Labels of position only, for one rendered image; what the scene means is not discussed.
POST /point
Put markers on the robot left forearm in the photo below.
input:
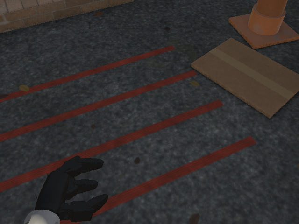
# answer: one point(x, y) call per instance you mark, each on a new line
point(42, 216)

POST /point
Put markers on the robot left hand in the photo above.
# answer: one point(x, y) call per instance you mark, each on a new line
point(61, 185)

